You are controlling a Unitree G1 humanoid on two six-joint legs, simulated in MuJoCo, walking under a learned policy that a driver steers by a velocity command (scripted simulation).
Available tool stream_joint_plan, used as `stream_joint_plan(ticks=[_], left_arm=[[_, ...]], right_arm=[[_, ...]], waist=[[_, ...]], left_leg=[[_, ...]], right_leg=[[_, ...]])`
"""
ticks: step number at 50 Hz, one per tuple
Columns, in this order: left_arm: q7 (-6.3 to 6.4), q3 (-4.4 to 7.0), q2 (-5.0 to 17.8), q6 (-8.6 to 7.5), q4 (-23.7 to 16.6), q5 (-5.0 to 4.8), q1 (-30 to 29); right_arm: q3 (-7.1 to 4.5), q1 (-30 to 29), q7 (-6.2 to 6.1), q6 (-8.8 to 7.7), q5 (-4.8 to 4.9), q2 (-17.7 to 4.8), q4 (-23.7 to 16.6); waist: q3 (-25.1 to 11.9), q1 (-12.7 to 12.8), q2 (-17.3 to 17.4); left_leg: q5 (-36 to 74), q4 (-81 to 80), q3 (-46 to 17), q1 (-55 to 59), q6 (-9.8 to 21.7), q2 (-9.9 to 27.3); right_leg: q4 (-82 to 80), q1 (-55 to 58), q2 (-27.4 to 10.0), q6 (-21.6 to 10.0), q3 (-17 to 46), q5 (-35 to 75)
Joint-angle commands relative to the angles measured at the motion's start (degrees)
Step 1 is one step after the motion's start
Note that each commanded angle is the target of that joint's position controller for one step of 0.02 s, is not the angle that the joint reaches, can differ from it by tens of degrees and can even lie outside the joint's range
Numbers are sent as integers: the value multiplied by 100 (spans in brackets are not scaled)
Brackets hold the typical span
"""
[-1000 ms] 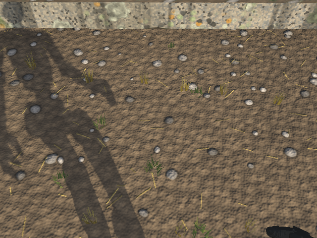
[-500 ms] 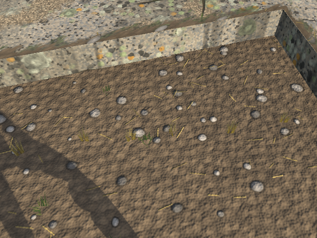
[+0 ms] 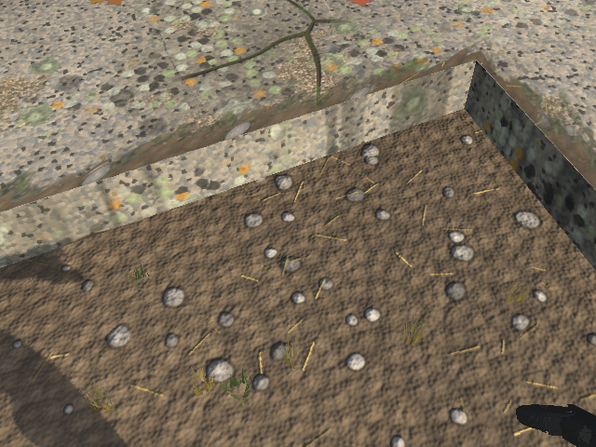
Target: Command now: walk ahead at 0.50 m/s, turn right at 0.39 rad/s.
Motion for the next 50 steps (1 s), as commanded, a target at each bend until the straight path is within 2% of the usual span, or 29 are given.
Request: stream_joint_plan(ticks=[1, 2, 3, 4, 5, 6, 7, 8, 10, 13, 17, 20, 22, 24, 25, 26, 27, 28, 29, 30, 31, 32, 34, 35, 38, 43, 47, 49, 50], left_arm=[[-6, -3, 334, -52, -413, 105, -206], [-19, -100, 19, -120, -424, -35, 648], [-12, -99, 291, -162, -360, -104, 771], [-19, 6, 733, -164, -405, -133, 171], [-14, 4, 757, -154, -524, -63, -337], [-26, 3, 686, -167, -620, 36, -640], [-42, 16, 609, -166, -638, 71, -647], [-58, 1, 500, -154, -612, 56, -552], [-67, -48, 309, -140, -615, 60, -531], [-68, -118, 192, -174, -801, 101, -1038], [-144, -172, 88, -230, -960, 51, -1748], [-223, -171, 125, -254, -1128, -7, -2224], [-282, -154, 195, -282, -1239, -20, -2408], [-312, -93, 349, -311, -1227, -8, -2190], [-296, -11, 486, -316, -1093, 22, -1703], [-247, 127, 765, -305, -847, 59, -865], [-174, 249, 1230, -270, -673, 140, 249], [-212, 286, 1507, -234, -589, 144, 358], [-211, 152, 933, -227, -617, 109, 363], [-200, 75, 758, -242, -633, 92, 1], [-213, 27, 645, -255, -656, 113, -393], [-236, -9, 493, -279, -655, 138, -675], [-253, -14, 377, -378, -579, 172, -911], [-247, 3, 408, -425, -515, 174, -933], [-180, 60, 523, -470, -320, 218, -845], [-76, 96, 688, -415, -125, 181, -720], [-31, 154, 851, -277, 114, 102, -324], [-18, 180, 912, -184, 174, 48, -278], [-2, 195, 978, -141, 168, 37, -345]], right_arm=[[-377, 1317, -42, -159, -123, -1098, -90], [-540, 2171, -48, -86, -167, -1607, 140], [-483, 2364, 20, -44, 13, -1275, 276], [-368, 2023, 19, -23, 81, -872, 184], [-300, 1619, 12, 30, 35, -728, 85], [-246, 1355, 19, 67, -10, -608, 79], [-198, 1228, 15, 63, -57, -506, 79], [-182, 1195, 20, 58, -63, -469, 102], [-210, 1323, 16, 30, -13, -586, 190], [-269, 1513, -32, 51, 38, -820, 304], [-262, 1842, -65, 144, 113, -913, 452], [-253, 2174, -65, 221, 139, -958, 604], [-262, 2251, -78, 286, 150, -1010, 672], [-292, 2182, -106, 351, 156, -1119, 697], [-291, 2072, -122, 377, 170, -1145, 681], [-240, 2062, -133, 382, 139, -1024, 644], [-102, 2009, -146, 347, -29, -705, 446], [78, 2726, -102, 225, 41, -95, 411], [-75, 2360, -76, 155, 183, -742, 488], [-146, 1863, -58, 127, 277, -938, 327], [-142, 1643, -78, 147, 238, -858, 304], [-168, 1563, -88, 198, 158, -801, 301], [-170, 1814, -94, 363, 174, -586, 385], [-165, 1833, -103, 423, 183, -494, 387], [-186, 1503, -123, 494, 148, -429, 247], [-128, 705, 23, 441, 103, -289, -25], [-76, 3, 162, 436, 108, -231, -424], [-96, -142, 232, 444, 119, -280, -608], [-125, -94, 258, 452, 125, -340, -670]], waist=[[-1135, -954, -609], [-1993, -822, 985], [-1912, -875, 1440], [-1027, -961, 723], [-511, -885, 225], [-98, -760, 71], [-4, -588, 198], [-3, -504, 320], [-43, -474, 382], [9, -584, 215], [120, -842, 232], [243, -998, 248], [303, -970, 293], [172, -734, 373], [-115, -416, 347], [-691, -43, 227], [-1608, 357, -519], [-2177, -33, -2004], [-1815, 216, -1259], [-1037, 153, -987], [-660, -44, -605], [-351, -208, -565], [-208, -478, -739], [-126, -538, -717], [95, -531, -528], [316, -264, -444], [547, 4, -365], [529, -23, -438], [440, -119, -519]], left_leg=[[-184, 52, -543, 2567, 636, 763], [-1024, -107, -2850, 4771, 1625, 1961], [-2405, -818, -4295, 4935, 1774, 2335], [-2997, -943, -3684, 4216, 1499, 2135], [-2614, -1019, -2901, 3420, 1303, 1901], [-2017, -1196, -2377, 2697, 1281, 1672], [-1530, -1324, -1995, 2292, 1219, 1478], [-1195, -1446, -1706, 2055, 1197, 1316], [-567, -1615, -1288, 1932, 1303, 1236], [96, -1772, -850, 2020, 1344, 1230], [238, -1743, -295, 2061, 1131, 1019], [171, -1606, -345, 2384, 1093, 1199], [345, -1423, -430, 2732, 1028, 1377], [1071, -1039, -417, 2951, 910, 1456], [1937, -470, -224, 2906, 801, 1307], [2261, 542, 24, 2513, 641, 1023], [613, 2417, 313, 1274, 404, 666], [-3200, 4141, 174, -889, 140, -232], [-3310, 4740, -441, -1490, 204, 52], [-2759, 4744, -369, -1706, 254, 273], [-2278, 4495, -250, -1470, 217, 507], [-1968, 4221, -245, -1288, 169, 641], [-1607, 4026, -286, -757, 93, 772], [-1491, 3972, -295, -740, 49, 769], [-822, 3490, -461, -1173, -54, 744], [480, 1918, -59, -1074, -5, 634], [249, 1229, 253, -1340, 169, 577], [-260, 1080, 445, -1340, 305, 479], [-549, 1024, 596, -1122, 406, 349]], right_leg=[[1654, -749, -928, -375, 548, 2606], [3675, -2771, -96, 104, -174, 864], [4562, -3806, -157, 155, -60, -980], [4933, -4197, -441, 126, 65, -574], [4851, -4120, -688, 118, -213, -135], [4483, -4002, -862, 116, -346, 172], [4151, -3725, -1071, 104, -408, 409], [3936, -3480, -1147, 116, -504, 524], [3560, -3409, -1206, 180, -688, 729], [2571, -3554, -1279, 292, -810, 1459], [1246, -3150, -1087, 332, -1045, 2514], [786, -3074, -964, 290, -1114, 2561], [550, -3089, -904, 166, -1121, 2217], [303, -2615, -778, -1, -1200, 1882], [78, -1849, -626, -131, -1346, 1944], [88, -549, -677, -321, -1296, 2095], [308, 1218, -1884, -751, 42, 2420], [-307, 2730, -3012, -1552, 2503, 1293], [-613, 2391, -2885, -1339, 2582, 597], [-741, 1657, -2706, -1111, 1702, 873], [-922, 902, -2457, -988, 1085, 1378], [-1148, 336, -2265, -936, 631, 1671], [-1539, -318, -2067, -880, 27, 1978], [-1659, -480, -2069, -894, -211, 2224], [-1822, -459, -2060, -870, -802, 2746], [-1920, -229, -1896, -630, -1687, 2902], [-1699, 543, -2150, -567, -1947, 3145], [-1386, 929, -2273, -487, -2041, 3723], [-1108, 1030, -2287, -420, -2132, 4508]])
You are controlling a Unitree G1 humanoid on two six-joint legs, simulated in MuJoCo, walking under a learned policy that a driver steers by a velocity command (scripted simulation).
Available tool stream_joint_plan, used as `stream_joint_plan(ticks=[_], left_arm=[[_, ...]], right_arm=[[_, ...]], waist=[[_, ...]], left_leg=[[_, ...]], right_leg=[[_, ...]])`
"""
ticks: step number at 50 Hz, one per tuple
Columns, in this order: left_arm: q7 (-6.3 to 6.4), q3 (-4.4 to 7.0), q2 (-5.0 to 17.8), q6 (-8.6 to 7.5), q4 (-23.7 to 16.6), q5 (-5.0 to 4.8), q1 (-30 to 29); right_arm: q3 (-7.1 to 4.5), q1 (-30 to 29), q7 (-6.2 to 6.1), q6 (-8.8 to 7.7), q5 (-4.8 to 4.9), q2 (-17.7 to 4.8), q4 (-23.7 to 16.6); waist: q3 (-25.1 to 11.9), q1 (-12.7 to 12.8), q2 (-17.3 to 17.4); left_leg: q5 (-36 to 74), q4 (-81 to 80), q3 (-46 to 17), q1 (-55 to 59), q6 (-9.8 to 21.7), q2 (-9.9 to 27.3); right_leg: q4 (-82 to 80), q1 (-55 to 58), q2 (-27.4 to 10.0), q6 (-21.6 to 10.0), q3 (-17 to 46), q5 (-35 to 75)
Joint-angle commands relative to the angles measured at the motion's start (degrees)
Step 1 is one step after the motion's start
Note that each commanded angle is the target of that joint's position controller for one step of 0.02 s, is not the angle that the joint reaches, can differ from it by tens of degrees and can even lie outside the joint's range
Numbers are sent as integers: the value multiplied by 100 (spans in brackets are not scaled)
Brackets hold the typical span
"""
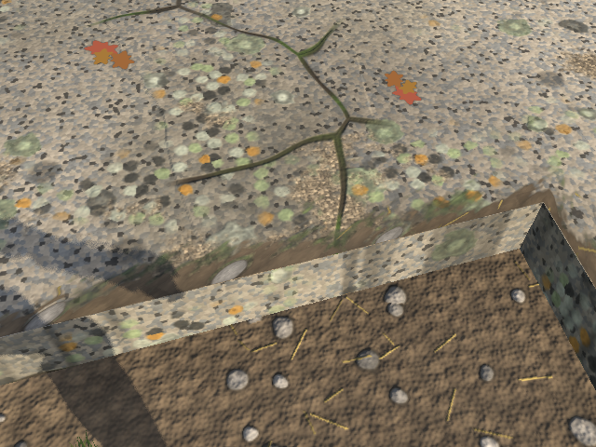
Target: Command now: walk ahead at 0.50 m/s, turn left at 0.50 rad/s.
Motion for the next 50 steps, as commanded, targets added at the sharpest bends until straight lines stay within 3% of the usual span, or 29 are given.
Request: stream_joint_plan(ticks=[1, 2, 3, 4, 5, 6, 7, 8, 10, 11, 14, 18, 23, 25, 27, 28, 29, 30, 31, 32, 34, 37, 39, 44, 45, 46, 48, 49, 50], left_arm=[[76, 284, 1155, 74, -260, -64, -83], [108, 307, 1241, 118, -286, -73, -146], [134, 306, 1278, 159, -308, -97, -254], [39, 149, 976, 120, -246, 290, 75], [-73, -30, 225, 56, -626, 205, 642], [-101, 10, 561, 3, -715, 260, -37], [-133, 2, 617, -38, -926, 202, -638], [-133, -68, 541, -83, -880, 177, -614], [-110, -55, 656, 39, -849, 314, -522], [-110, -59, 670, 144, -772, 355, -360], [-153, -123, 509, 265, -815, 336, -424], [-174, -189, 447, 246, -1064, 283, -1288], [-183, -218, 455, 118, -1181, 217, -1730], [-170, -176, 554, 66, -1149, 232, -1557], [-99, -116, 636, -26, -915, 269, -797], [-22, -55, 826, -117, -767, 335, -193], [32, 80, 1451, -144, -753, 414, 480], [-12, 218, 1719, -27, -560, 347, 565], [-66, 101, 1192, 20, -598, 257, 231], [-98, 8, 820, 34, -650, 203, -136], [-82, -91, 537, -7, -560, 181, -303], [-117, -84, 577, -156, -350, 145, -127], [-129, -91, 588, -182, -245, 140, -105], [-98, -95, 680, -104, 16, 113, 125], [-87, -91, 647, -83, 111, 145, 310], [-82, -98, 628, -68, 145, 139, 323], [-78, -90, 696, -43, 185, 76, 208], [-68, -115, 650, -7, 158, 32, 71], [-82, -134, 630, -24, 37, -93, -211]], right_arm=[[-146, -442, 84, -62, 10, -511, -683], [-232, -44, 74, -39, 11, -661, -633], [-378, 749, 38, -25, 24, -905, -463], [-359, 1892, -117, -1, -647, -895, 49], [-597, 1965, -144, 8, -689, -1826, -63], [-623, 2141, -174, 70, -381, -1808, -181], [-600, 1919, -212, 85, -306, -1762, -86], [-490, 1596, -222, 79, -228, -1344, -40], [-334, 1154, -233, 45, -149, -918, -47], [-301, 1036, -209, 12, -147, -873, -80], [-360, 1173, -175, -82, -161, -1109, 36], [-377, 1438, -158, -88, -164, -1118, 182], [-357, 1741, -207, -128, -210, -1083, 355], [-343, 1724, -238, -155, -222, -1105, 405], [-317, 1562, -269, -172, -208, -1116, 438], [-232, 1523, -267, -214, -200, -897, 420], [-111, 1742, -264, -256, -58, -511, 196], [-102, 2022, -297, -228, -110, -550, 237], [-141, 1823, -319, -139, -259, -805, 392], [-136, 1555, -260, -121, -271, -782, 405], [-92, 1241, -190, -71, -318, -654, 365], [-16, 1224, -184, -8, -386, -497, 448], [51, 819, -172, -12, -407, -387, 327], [231, -87, -175, -66, -336, -236, 149], [263, 178, -223, -48, -310, -174, 260], [259, 181, -253, -54, -304, -241, 275], [221, 379, -306, -101, -348, -296, 356], [204, 950, -358, -138, -402, -250, 540], [126, 1642, -391, -186, -393, -417, 710]], waist=[[126, -205, -662], [-154, -450, -770], [-569, -923, -722], [-1081, -1179, -456], [-1830, -760, 1108], [-2402, -1144, 554], [-1565, -1101, 146], [-892, -863, -113], [-345, -442, -76], [-403, -325, -41], [-311, -278, -5], [46, -601, 180], [-20, -825, 229], [-31, -721, 263], [-197, -302, 108], [-614, -17, -181], [-1371, 114, -1182], [-1344, -30, -1892], [-685, -211, -878], [-270, -275, -516], [84, -366, -752], [-132, -439, -797], [-153, -445, -743], [-155, -212, -944], [-361, -227, -1162], [-276, -251, -1065], [-203, -446, -760], [-429, -754, -579], [-706, -1181, -277]], left_leg=[[-789, -126, 442, 101, 285, -318], [-1056, -115, 610, 680, 414, -555], [-862, -442, 656, 1796, 602, -787], [-1158, -823, 450, 3196, 808, -949], [-582, -648, -2556, 5570, 1798, 1030], [-51, -1667, -4528, 5789, 2167, 1535], [60, -1773, -3541, 5381, 1963, 1317], [223, -1819, -2897, 4516, 1723, 1144], [869, -2078, -2154, 3218, 1408, 668], [967, -2164, -1966, 2926, 1375, 547], [697, -2438, -1742, 2507, 1422, 342], [-289, -2665, -1733, 2509, 1242, 132], [402, -2285, -1693, 2933, 937, 200], [574, -2063, -1867, 3042, 790, 353], [1421, -1263, -1782, 3050, 609, 190], [1616, -242, -1509, 2821, 452, -171], [151, 1359, -900, 1698, 165, -772], [-2824, 2218, -536, 634, 101, -1240], [-2636, 2641, -850, 419, 190, -853], [-2229, 2586, -823, 469, 197, -669], [-1842, 2253, -631, 598, 142, -423], [-1543, 2242, -373, 740, -36, -450], [-1371, 1804, -189, 687, -177, -396], [-930, 28, 289, 1292, -216, -407], [-947, 135, 402, 1636, -148, -479], [-988, 9, 380, 1728, -74, -473], [-1041, -492, 474, 2177, 87, -626], [-974, -855, 542, 2874, 209, -784], [-96, -1310, 90, 3773, 316, -414]], right_leg=[[570, 219, -1795, -702, 277, 5125], [1204, 208, -1755, -626, 201, 6049], [2262, -114, -1601, -483, 78, 6276], [3971, -838, -1325, -349, -148, 4868], [6248, -3566, -530, 27, 49, 91], [7151, -4407, 104, 127, 1219, -1298], [7073, -4941, -286, 15, 1661, -749], [6386, -4779, -581, -38, 1632, -210], [5558, -3960, -777, 44, 1612, -60], [5341, -3609, -772, 94, 1598, -94], [4604, -3478, -717, 217, 1425, 104], [3320, -3734, -672, 317, 1414, 1171], [2183, -3251, -419, 216, 1324, 1625], [1916, -2845, -345, 61, 1318, 1375], [1342, -1905, -152, -133, 1177, 1158], [1119, -994, -507, -312, 1545, 1185], [863, 445, -1882, -821, 3329, 1069], [174, 590, -2537, -1249, 4980, 747], [121, -24, -2332, -1184, 4726, -202], [-2, -549, -2050, -1074, 4062, -287], [-254, -1018, -1591, -890, 3030, 838], [-156, -975, -1371, -935, 2296, 2789], [-65, -1012, -1281, -981, 1843, 3856], [53, -1065, -1132, -902, 1485, 4134], [206, -1071, -1236, -978, 1478, 4004], [285, -1144, -1291, -998, 1558, 3891], [752, -1219, -1345, -986, 1642, 4220], [1588, -1305, -1187, -944, 1503, 5025], [2773, -1784, -929, -782, 1341, 5042]])
Over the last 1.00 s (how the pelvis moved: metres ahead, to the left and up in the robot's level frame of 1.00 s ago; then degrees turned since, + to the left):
0.52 -0.03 0.00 8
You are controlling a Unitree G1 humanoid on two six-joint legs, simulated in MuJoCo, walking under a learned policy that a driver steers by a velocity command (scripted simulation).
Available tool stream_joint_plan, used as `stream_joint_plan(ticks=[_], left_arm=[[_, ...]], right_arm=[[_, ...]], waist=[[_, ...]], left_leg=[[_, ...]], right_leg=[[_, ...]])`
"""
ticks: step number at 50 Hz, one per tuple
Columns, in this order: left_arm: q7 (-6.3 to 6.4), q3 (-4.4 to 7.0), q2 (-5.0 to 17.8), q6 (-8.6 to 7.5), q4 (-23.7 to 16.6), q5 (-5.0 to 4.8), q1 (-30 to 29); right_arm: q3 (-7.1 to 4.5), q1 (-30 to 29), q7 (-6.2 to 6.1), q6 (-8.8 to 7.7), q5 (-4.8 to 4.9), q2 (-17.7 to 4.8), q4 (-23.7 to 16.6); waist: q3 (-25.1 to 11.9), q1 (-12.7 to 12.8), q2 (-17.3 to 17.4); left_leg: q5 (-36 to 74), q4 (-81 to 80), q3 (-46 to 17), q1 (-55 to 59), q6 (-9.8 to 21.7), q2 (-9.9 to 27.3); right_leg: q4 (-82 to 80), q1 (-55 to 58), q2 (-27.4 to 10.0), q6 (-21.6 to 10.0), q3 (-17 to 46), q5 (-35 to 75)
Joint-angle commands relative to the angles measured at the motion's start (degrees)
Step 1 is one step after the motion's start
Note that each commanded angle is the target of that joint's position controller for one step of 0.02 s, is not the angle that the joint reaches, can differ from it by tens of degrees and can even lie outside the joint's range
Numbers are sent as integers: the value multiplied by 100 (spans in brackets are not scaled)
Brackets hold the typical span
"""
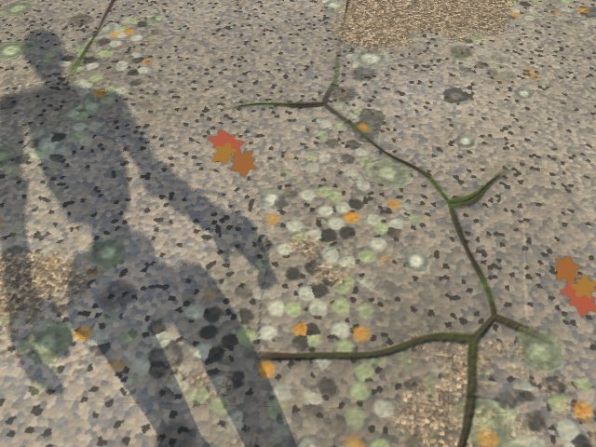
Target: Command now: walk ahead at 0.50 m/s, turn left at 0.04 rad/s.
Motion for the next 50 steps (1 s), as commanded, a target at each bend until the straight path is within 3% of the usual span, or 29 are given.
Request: stream_joint_plan(ticks=[1, 2, 3, 4, 7, 10, 12, 14, 16, 19, 22, 23, 24, 25, 26, 27, 28, 29, 30, 31, 32, 34, 35, 37, 39, 40, 42, 45, 50], left_arm=[[14, 53, 470, -63, -667, -166, -639], [37, 43, 307, 56, -499, -89, 177], [70, 78, 503, 177, -294, 168, 181], [30, 92, 454, 186, -347, 257, -109], [-110, 112, 277, 302, -474, 258, -417], [-129, 73, 32, 360, -679, 250, -774], [30, -4, -237, 410, -953, 195, -1225], [252, -196, -550, 431, -1734, 164, -2431], [363, -330, -691, 378, -2132, 97, -2914], [265, -564, -821, 357, -2656, 94, -3281], [96, -647, -803, 512, -2909, 178, -3260], [53, -616, -752, 492, -2643, 63, -2665], [67, -558, -644, 477, -2452, -15, -2247], [75, -386, -360, 493, -2158, -65, -1337], [21, -233, -85, 440, -1927, 31, -519], [-6, 0, 453, 359, -1616, 193, 144], [75, 231, 1153, 442, -1163, 181, 638], [121, 352, 1267, 568, -1055, 61, 95], [92, 315, 977, 514, -894, 12, -598], [-41, -45, 174, 199, -779, 58, -437], [-151, -145, -422, 0, -351, 139, -540], [-286, -321, -1069, -195, 121, 204, -740], [-342, -307, -966, -229, 169, 121, -886], [-350, -310, -808, -241, 137, 108, -1191], [-261, -291, -461, -331, 199, 45, -1001], [-157, -271, -291, -329, 256, -7, -678], [15, -177, 67, -343, 468, -67, 85], [171, -92, 202, -270, 574, -86, 822], [178, 27, 396, -139, 471, -142, 920]], right_arm=[[-344, 2204, -155, -125, -109, -1245, 294], [-534, 2295, -134, -13, 95, -1708, 460], [-518, 1938, -57, 23, 186, -1359, 358], [-423, 1569, -10, 30, 190, -961, 305], [-269, 1489, -34, -15, 113, -459, 505], [-305, 1982, -51, -137, 134, -565, 806], [-306, 2521, -41, -175, 105, -517, 1055], [-254, 2826, -49, -254, 99, -518, 1238], [-162, 2979, -33, -327, 75, -429, 1445], [-8, 2770, -68, -270, 230, -340, 1648], [-24, 2926, -311, -137, 373, -529, 1704], [54, 2660, -262, -132, 484, -309, 1525], [-15, 2715, -242, -146, 522, -693, 1355], [-166, 2731, -211, -151, 435, -1178, 1308], [-349, 2516, -150, -157, 462, -1563, 1239], [-409, 2483, -79, -222, 510, -1441, 1060], [-390, 2207, 166, -288, 412, -870, 722], [-447, 2058, 298, -334, 37, -512, 531], [-446, 1672, 244, -284, 32, -139, 109], [-222, 802, 269, -340, 373, 192, -103], [-141, 690, 235, -336, 356, 299, -405], [-5, 1213, 205, -213, 402, 347, -366], [82, 1444, 188, -164, 381, 476, -352], [98, 1299, 119, -85, 444, 265, -360], [70, 464, 103, -70, 230, -15, -688], [29, 192, 87, -61, 244, -99, -764], [24, -298, 129, -97, 255, -45, -810], [14, -1325, 247, -123, 387, 37, -1019], [-77, -1925, 332, -292, 436, -182, -1199]], waist=[[-1002, -1121, 897], [-1324, -692, 1556], [-818, -626, 502], [-239, -557, 334], [450, -259, 411], [368, -265, 173], [395, -447, 399], [809, -564, 417], [808, -564, 267], [865, -253, -199], [388, -454, 75], [-24, -229, -3], [-908, 43, 378], [-1725, 457, 967], [-2238, 878, 1277], [-2604, 1073, 682], [-2540, 994, -1174], [-2445, 628, -1334], [-1362, 53, -685], [-773, 271, -228], [-250, -132, 209], [-10, -702, 143], [20, -951, 81], [235, -1126, 145], [136, -888, -120], [-12, -723, -259], [-327, -378, -400], [-67, 146, -394], [145, 125, -729]], left_leg=[[2409, -1189, -2109, 2875, 430, 1624], [2998, -1305, -3179, 3140, 1281, 2393], [1182, -1331, -2878, 2603, 1540, 2212], [-315, -1600, -2547, 1999, 1463, 1905], [-1624, -2042, -1906, 1099, 981, 1192], [-1197, -2018, -1754, 1124, 1092, 1191], [-1395, -2108, -1998, 1363, 1450, 1451], [-1159, -2223, -2176, 1861, 1386, 1937], [-1349, -2186, -1958, 2117, 1098, 1927], [-1456, -2675, -1069, 1086, 601, 1287], [1469, -3691, -666, 966, 953, 1283], [4261, -3330, -47, 824, 910, 1057], [8016, -2446, 35, 959, 957, 1261], [9424, -1278, -56, 1728, 840, 1443], [10055, 16, -63, 2297, 707, 1566], [8770, 1847, -164, 1545, 548, 1237], [3030, 4143, -455, -300, 241, -127], [306, 6518, -1313, -1295, 198, -595], [230, 7678, -1460, -2026, 177, -342], [-141, 8482, -1660, -2606, 486, -510], [-116, 8859, -1688, -3004, 742, -362], [-26, 8881, -1967, -3016, 964, -253], [235, 8500, -1953, -3227, 927, -160], [411, 6809, -1639, -3134, 775, -70], [1140, 4891, -898, -2473, 550, -51], [1376, 4093, -536, -2180, 367, -22], [1703, 3036, -114, -2048, 145, 241], [1502, 1474, -189, -2819, -90, 258], [913, -116, -325, -2490, -148, 111]], right_leg=[[3395, -1942, -475, -200, 17, 2303], [4790, -2798, 140, -68, 125, -735], [5640, -3272, -182, -81, 454, -802], [5998, -3681, -333, -92, 483, -569], [6453, -4279, -561, -37, 354, 127], [7109, -5089, -595, 68, 235, 481], [8871, -6312, -487, 78, 118, -148], [10460, -8175, -511, -142, 394, -1058], [11049, -9003, -405, -427, 672, -1432], [9105, -8131, -656, -474, 40, -1065], [7093, -5911, -718, -441, -604, -798], [5969, -4295, -538, -610, -926, -720], [5748, -2845, -33, -654, -1162, -560], [5385, -2203, 220, -692, -930, -874], [4612, -1662, 348, -791, -538, -1051], [3595, -758, -256, -1064, 1167, -1883], [1054, -35, -1529, -1719, 4479, -2622], [-531, -290, -1882, -1677, 6618, -3329], [-557, -1186, -1977, -1437, 6123, -3379], [-738, -1663, -2055, -1274, 5451, -2121], [-346, -2094, -1912, -1071, 4477, -1197], [-80, -2489, -1507, -741, 2742, 351], [-10, -2500, -1362, -604, 2026, 863], [-415, -2831, -893, -494, 729, 1250], [-1005, -2899, -501, -437, -25, 2428], [-1224, -2663, -450, -477, -143, 2554], [-1495, -1553, -595, -488, 211, 3008], [-1627, 286, -1082, -424, 904, 3204], [-1171, 1417, -1489, -678, 1297, 3450]])
Over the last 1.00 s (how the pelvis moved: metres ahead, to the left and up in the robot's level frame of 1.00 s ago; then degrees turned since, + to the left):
0.51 0.08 0.00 19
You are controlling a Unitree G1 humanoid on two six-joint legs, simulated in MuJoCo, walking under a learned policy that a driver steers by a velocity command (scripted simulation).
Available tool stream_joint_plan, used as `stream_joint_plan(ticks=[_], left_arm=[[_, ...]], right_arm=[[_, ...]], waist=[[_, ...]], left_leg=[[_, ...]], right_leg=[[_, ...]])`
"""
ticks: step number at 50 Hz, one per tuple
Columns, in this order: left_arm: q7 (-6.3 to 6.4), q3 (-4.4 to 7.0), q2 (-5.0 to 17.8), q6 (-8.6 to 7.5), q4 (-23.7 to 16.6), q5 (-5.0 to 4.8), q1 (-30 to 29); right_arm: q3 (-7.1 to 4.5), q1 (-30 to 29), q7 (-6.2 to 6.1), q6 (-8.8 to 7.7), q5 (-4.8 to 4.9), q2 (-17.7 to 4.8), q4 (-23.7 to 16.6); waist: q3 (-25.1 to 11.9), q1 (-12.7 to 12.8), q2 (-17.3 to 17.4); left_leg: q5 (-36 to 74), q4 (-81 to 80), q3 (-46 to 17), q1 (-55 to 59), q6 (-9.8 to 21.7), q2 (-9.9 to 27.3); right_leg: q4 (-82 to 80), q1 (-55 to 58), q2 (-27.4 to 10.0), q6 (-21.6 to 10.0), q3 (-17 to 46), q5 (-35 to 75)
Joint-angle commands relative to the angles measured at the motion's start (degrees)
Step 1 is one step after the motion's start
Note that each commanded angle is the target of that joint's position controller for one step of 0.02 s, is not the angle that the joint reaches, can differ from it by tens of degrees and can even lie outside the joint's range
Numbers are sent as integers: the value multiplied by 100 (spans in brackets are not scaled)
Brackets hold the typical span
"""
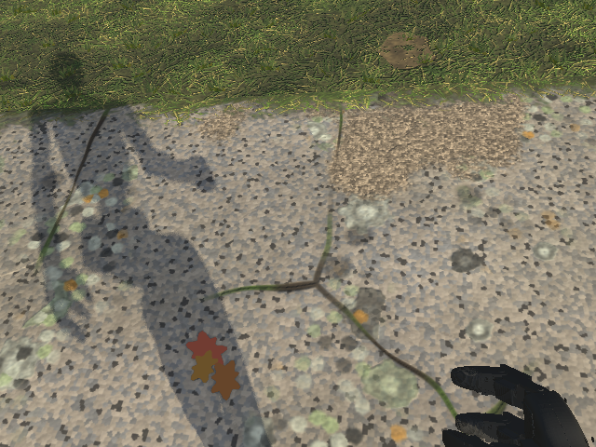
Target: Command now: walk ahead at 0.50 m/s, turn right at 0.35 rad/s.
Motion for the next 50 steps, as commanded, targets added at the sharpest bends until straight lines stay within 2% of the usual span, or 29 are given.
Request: stream_joint_plan(ticks=[1, 3, 4, 5, 6, 7, 8, 9, 10, 11, 12, 14, 17, 20, 24, 26, 28, 29, 30, 31, 32, 33, 34, 36, 38, 42, 45, 48, 50], left_arm=[[51, 275, 1084, 70, -160, -35, 205], [33, 379, 1262, 127, -235, -31, 62], [5, 413, 1291, 145, -318, -10, -97], [-40, 434, 1299, 129, -513, 50, -406], [-56, 374, 1100, 67, -843, 168, -669], [-81, 143, 249, 10, -856, 52, 153], [-58, 297, 889, -25, -834, -94, -31], [-45, 430, 1256, -19, -999, -193, -584], [-4, 468, 1283, -2, -1112, -201, -857], [20, 508, 1230, 30, -1173, -162, -990], [-4, 519, 1104, 102, -1203, -164, -841], [-21, 488, 875, 228, -1319, -182, -854], [-10, 506, 915, 311, -1719, -99, -1391], [-149, 448, 873, 268, -1923, -13, -1840], [-347, 498, 1100, 298, -2286, 7, -2381], [-402, 604, 1333, 323, -2409, 59, -2271], [-376, 833, 1741, 311, -2187, 89, -1236], [-239, 992, 2254, 329, -2170, 114, -814], [-136, 971, 2660, 371, -2390, 210, -1062], [-182, 888, 2450, 372, -2665, 212, -1081], [-195, 847, 2152, 387, -2746, 195, -1380], [-163, 792, 1900, 415, -2760, 56, -1736], [-113, 735, 1723, 466, -2792, -5, -1945], [-66, 727, 1730, 531, -2873, 113, -2157], [-10, 756, 1783, 536, -2879, 179, -2087], [118, 805, 1867, 613, -2906, 91, -2011], [136, 759, 1743, 659, -2914, 110, -2036], [93, 709, 1651, 697, -2861, 147, -1912], [74, 623, 1502, 727, -2831, 119, -1916]], right_arm=[[-171, -846, 40, -211, 33, -445, -535], [-302, -446, 10, -266, -16, -742, -419], [-416, 131, -41, -278, -28, -950, -244], [-532, 1152, -119, -275, -89, -1203, 17], [-657, 2394, -232, -233, -188, -1648, 187], [-619, 2330, -242, -181, -283, -1578, 173], [-514, 2076, -290, -145, -277, -1009, 65], [-452, 1697, -327, -150, -198, -753, 51], [-443, 1456, -310, -177, -164, -715, 85], [-426, 1367, -275, -214, -195, -636, 156], [-423, 1340, -260, -247, -253, -589, 248], [-479, 1356, -270, -284, -201, -608, 400], [-564, 1298, -340, -271, -237, -900, 500], [-640, 1233, -439, -212, -273, -1205, 435], [-742, 1527, -539, -65, -60, -1480, 483], [-804, 1503, -584, 43, 13, -1576, 443], [-800, 1468, -612, 142, 39, -1457, 377], [-715, 1795, -566, 133, -139, -1231, 311], [-535, 2286, -476, 89, -462, -667, 157], [-517, 2424, -370, 23, -289, -965, 105], [-568, 1889, -341, 41, -64, -1239, 1], [-577, 1615, -403, 105, -96, -1224, -20], [-588, 1491, -491, 202, -175, -1183, 8], [-619, 1537, -556, 352, -238, -1184, -72], [-576, 1569, -595, 366, -263, -987, -90], [-541, 1319, -620, 402, -235, -904, -157], [-552, 1217, -604, 425, -206, -918, -197], [-557, 1177, -534, 365, -188, -907, -258], [-552, 1523, -419, 303, -197, -781, -191]], waist=[[463, -305, -1004], [240, -531, -1193], [-110, -821, -1209], [-747, -1240, -1277], [-1716, -1653, -567], [-2485, -1135, 1191], [-2102, -1206, 725], [-1180, -1109, 331], [-661, -948, -64], [-332, -803, -160], [-205, -620, 49], [59, -517, 170], [538, -446, 54], [403, -555, -23], [46, -768, 77], [-122, -637, 183], [-562, -144, -28], [-948, -71, -871], [-1450, -695, -2089], [-2742, -440, -1617], [-2270, -327, -1004], [-1579, -466, -478], [-1104, -599, -274], [-721, -858, -565], [-777, -877, -697], [-937, -753, -860], [-799, -661, -1097], [-719, -554, -1230], [-774, -755, -1187]], left_leg=[[-312, -982, -7, -149, -28, -110], [-423, -1335, 86, 1026, 87, -333], [-333, -1473, 125, 1956, 234, -383], [-164, -1053, -136, 3603, 491, -57], [-137, -704, -1344, 5488, 832, 1117], [-876, -1245, -3820, 7207, 1713, 2457], [-1525, -1680, -3966, 6509, 1495, 2262], [-1483, -1879, -2924, 5489, 1184, 2025], [-949, -2120, -2226, 4611, 1057, 1834], [-610, -2330, -1744, 4011, 977, 1597], [-487, -2513, -1289, 3598, 894, 1411], [-463, -2752, -806, 3212, 898, 1331], [1379, -2747, -68, 2717, 917, 1327], [1714, -2580, 769, 2460, 721, 940], [2033, -2050, 789, 3602, 589, 1292], [2588, -1408, 824, 3948, 436, 1396], [2444, 181, 1025, 3741, 117, 1022], [498, 1757, 1101, 2587, -253, 615], [-4365, 3788, 716, 641, -638, -350], [-4478, 4706, -574, 252, -647, -385], [-3810, 4719, -659, -149, -574, -222], [-3249, 4258, -617, -264, -545, 27], [-2954, 3837, -610, -88, -571, 183], [-2679, 3211, -493, 611, -570, 142], [-2546, 2607, -419, 845, -608, 8], [-2113, 1790, -596, 907, -660, -91], [-1991, 1321, -560, 1127, -638, -62], [-2154, 712, -433, 1535, -544, -89], [-1792, -365, -146, 2438, -359, -187]], right_leg=[[335, 870, -1564, -530, 1064, 3480], [926, 656, -1522, -520, 1079, 4763], [1523, 439, -1385, -418, 1006, 5215], [2450, -449, -1211, -320, 971, 5053], [4088, -1810, -727, -205, 835, 2976], [5846, -4027, 30, 125, 724, -1365], [6663, -4364, -327, 103, 1161, -1316], [6785, -4470, -553, 130, 1074, -711], [6699, -4349, -761, 178, 913, -313], [6546, -4211, -877, 197, 886, -34], [6442, -3949, -1014, 211, 908, 155], [6375, -4046, -1184, 233, 810, 93], [5691, -4346, -1159, 465, 686, 273], [3906, -3602, -966, 472, 229, 1552], [2758, -3481, -759, 283, 67, 1794], [2498, -3186, -521, 86, -94, 1267], [1722, -1856, -77, -219, -232, 1616], [1731, -489, -789, -567, 778, 3930], [2224, 961, -2101, -1566, 2905, 6729], [1705, 1494, -2565, -2263, 3953, 5823], [1359, 956, -2265, -2055, 3582, 4149], [1268, 160, -1903, -1603, 3014, 3077], [1112, -665, -1647, -1346, 2688, 2473], [894, -1899, -1303, -1156, 2326, 2082], [897, -2133, -1148, -1129, 2161, 2385], [906, -2065, -1069, -976, 2399, 1298], [873, -2163, -1032, -843, 2462, 427], [1022, -2075, -1059, -803, 2596, 430], [1101, -2364, -859, -598, 2504, -891]])
Over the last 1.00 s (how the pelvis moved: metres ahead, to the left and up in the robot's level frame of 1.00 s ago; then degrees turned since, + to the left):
0.52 -0.05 0.20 -4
